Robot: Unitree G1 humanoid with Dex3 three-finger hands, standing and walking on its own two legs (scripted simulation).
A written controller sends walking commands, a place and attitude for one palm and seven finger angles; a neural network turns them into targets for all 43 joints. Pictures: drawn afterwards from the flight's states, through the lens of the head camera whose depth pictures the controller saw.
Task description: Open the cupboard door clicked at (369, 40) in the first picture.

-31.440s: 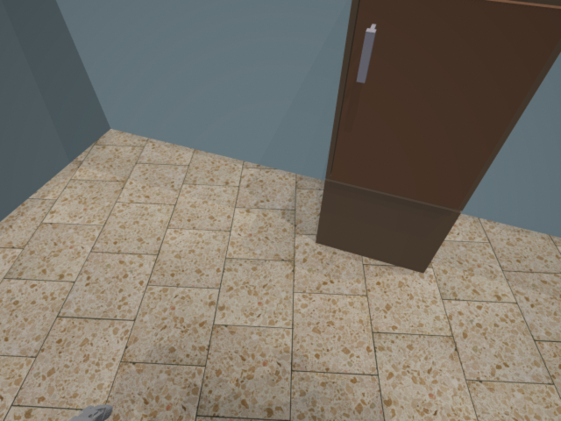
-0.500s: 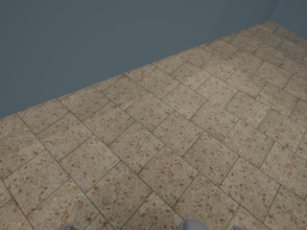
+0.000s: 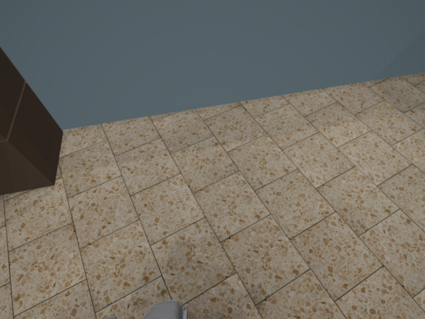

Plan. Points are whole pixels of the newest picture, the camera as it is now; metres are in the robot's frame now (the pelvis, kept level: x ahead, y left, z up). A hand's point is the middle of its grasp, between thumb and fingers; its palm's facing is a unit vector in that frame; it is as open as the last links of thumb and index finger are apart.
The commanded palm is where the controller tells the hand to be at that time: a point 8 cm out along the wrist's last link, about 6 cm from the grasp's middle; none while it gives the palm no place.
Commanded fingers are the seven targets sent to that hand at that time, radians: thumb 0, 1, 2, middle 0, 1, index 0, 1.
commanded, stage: turn to face it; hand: left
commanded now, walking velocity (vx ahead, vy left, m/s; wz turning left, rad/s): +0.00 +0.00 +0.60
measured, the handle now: out of the picture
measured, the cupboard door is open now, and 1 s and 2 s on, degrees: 37 37 37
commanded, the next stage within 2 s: take the last steps up to it in 1.44 s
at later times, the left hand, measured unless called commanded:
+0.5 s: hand out of the picture +0.10 +0.22 -0.16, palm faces +0.27 -0.93 -0.27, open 7.4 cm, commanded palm none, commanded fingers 0.00 0.90 0.90 -0.20 -0.30 -0.20 -0.30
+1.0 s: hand out of the picture -0.05 +0.21 -0.19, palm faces +0.59 -0.76 -0.26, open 7.4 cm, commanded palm none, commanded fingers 0.00 0.90 0.90 -0.20 -0.30 -0.20 -0.30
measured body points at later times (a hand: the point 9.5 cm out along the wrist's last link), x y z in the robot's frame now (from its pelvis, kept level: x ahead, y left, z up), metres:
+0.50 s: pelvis +0.03 -0.01 -0.01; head +0.09 -0.01 +0.44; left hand +0.08 +0.27 -0.14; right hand +0.16 -0.23 -0.17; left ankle +0.00 +0.12 -0.74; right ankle +0.06 -0.12 -0.74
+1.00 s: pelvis +0.04 +0.02 -0.01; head +0.07 +0.06 +0.43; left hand -0.08 +0.26 -0.17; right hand +0.30 -0.12 -0.14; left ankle -0.01 +0.09 -0.74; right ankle +0.07 -0.13 -0.68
